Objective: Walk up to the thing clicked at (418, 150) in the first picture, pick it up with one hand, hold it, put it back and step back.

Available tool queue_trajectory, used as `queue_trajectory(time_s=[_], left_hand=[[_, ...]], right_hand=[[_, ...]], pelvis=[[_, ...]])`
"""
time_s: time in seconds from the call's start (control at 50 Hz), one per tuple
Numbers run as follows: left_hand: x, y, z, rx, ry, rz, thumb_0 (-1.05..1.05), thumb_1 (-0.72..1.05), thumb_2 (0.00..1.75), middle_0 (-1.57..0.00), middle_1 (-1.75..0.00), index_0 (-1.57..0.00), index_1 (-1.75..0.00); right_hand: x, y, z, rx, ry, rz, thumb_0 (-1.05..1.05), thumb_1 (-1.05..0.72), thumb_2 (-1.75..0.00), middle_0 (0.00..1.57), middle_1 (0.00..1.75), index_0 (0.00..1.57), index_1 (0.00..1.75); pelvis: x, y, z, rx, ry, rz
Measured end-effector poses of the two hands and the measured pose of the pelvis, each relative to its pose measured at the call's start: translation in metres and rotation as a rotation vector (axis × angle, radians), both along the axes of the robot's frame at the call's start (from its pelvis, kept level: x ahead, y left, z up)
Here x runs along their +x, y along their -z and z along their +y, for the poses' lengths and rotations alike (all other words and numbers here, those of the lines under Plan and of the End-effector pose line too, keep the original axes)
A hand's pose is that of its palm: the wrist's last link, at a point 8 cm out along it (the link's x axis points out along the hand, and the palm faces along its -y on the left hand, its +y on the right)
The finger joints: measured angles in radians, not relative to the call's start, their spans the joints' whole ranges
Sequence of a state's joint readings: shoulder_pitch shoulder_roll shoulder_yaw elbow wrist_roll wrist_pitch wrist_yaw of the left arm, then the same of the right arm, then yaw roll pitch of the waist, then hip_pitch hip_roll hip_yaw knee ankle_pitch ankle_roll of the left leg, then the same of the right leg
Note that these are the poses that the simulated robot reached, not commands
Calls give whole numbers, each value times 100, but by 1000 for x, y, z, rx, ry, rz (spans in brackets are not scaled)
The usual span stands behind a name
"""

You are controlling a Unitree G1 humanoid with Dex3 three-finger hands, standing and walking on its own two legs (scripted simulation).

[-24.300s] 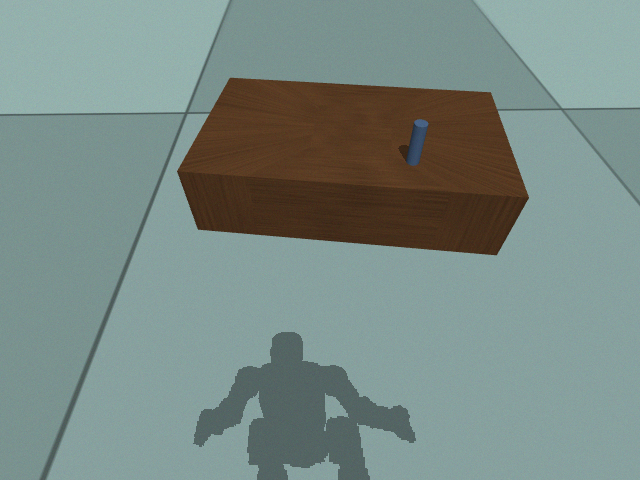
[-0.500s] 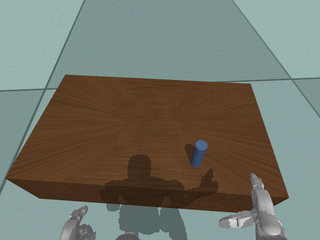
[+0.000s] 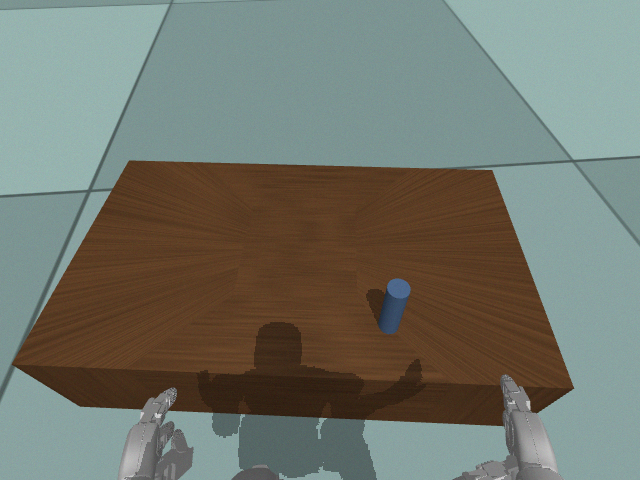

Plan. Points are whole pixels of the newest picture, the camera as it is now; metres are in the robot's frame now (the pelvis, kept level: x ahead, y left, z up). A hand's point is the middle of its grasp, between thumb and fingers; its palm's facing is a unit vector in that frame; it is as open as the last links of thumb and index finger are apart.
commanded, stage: home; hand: right
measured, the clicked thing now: (393, 307) +0.51 -0.15 -0.32
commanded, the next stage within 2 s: stand in 1.48 s
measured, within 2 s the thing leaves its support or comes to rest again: neither
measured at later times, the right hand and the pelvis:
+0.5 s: hand out of the picture +0.06 -0.25 -0.10, palm faces +0.03 +0.92 -0.40, open 17.3 cm; pelvis +0.01 +0.00 +0.04, yaw -1 degrees
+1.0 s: hand out of the picture +0.05 -0.23 -0.10, palm faces +0.03 +0.93 -0.37, open 17.5 cm; pelvis +0.00 +0.02 +0.05, yaw -1 degrees
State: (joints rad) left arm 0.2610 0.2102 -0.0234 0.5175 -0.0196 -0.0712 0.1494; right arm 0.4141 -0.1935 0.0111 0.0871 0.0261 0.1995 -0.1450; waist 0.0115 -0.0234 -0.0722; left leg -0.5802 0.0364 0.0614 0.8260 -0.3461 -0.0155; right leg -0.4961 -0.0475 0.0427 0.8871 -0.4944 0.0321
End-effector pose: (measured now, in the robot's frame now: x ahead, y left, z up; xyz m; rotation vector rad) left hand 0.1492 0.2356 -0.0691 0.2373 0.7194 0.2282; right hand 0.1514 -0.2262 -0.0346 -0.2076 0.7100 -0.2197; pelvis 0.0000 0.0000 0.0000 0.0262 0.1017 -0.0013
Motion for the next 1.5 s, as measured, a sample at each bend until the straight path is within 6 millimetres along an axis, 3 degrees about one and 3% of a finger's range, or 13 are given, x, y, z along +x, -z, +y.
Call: queue_trajectory(time_s=[0.08, 0.16, 0.34, 0.6, 0.88, 1.18, 1.5], left_hand=[[-15, 12, 3, 29, 77, 117, 1, 90, 90, -21, -30, -20, -30], [-31, 20, 13, 12, 90, 245, 1, 90, 90, -21, -30, -20, -30], [-60, 18, 38, 1, 34, 375, 1, 90, 90, -21, -30, -20, -30], [-82, 24, 47, -33, 21, 493, 1, 91, 90, -20, -30, -20, -29], [-99, 23, 61, -22, 4, 544, 1, 91, 90, -21, -30, -20, -30], [-110, 22, 67, -15, 3, 583, 1, 91, 90, -20, -30, -20, -30], [-91, 21, 70, -14, 15, 563, 1, 91, 90, -21, -30, -20, -30]], right_hand=[[-4, 16, -9, -40, -75, 63, 0, 53, -6, 6, 5, 6, 5], [-23, 31, -29, -62, -98, 196, 0, 53, -6, 6, 5, 6, 5], [-74, 30, -65, -103, 8, 392, 0, 51, -7, 6, 5, 6, 6], [-114, 28, -59, -93, 84, 529, 0, 52, -7, 6, 5, 6, 5], [-114, 31, -46, -69, 80, 541, 0, 54, -5, 6, 5, 6, 5], [-110, 31, -47, -66, 78, 560, 0, 54, -5, 6, 5, 6, 5], [-96, 29, -47, -67, 77, 551, 0, 52, -7, 6, 5, 6, 5]], pelvis=[[-3, -4, -2, -6, -3, -42], [-1, -12, -2, -17, 0, -82], [6, -31, -1, -32, 7, -128], [6, -44, 7, -38, 16, -165], [0, -46, 15, -36, 19, -176], [-2, -47, 19, -36, 17, -161], [6, -48, 22, -33, 16, -153]])
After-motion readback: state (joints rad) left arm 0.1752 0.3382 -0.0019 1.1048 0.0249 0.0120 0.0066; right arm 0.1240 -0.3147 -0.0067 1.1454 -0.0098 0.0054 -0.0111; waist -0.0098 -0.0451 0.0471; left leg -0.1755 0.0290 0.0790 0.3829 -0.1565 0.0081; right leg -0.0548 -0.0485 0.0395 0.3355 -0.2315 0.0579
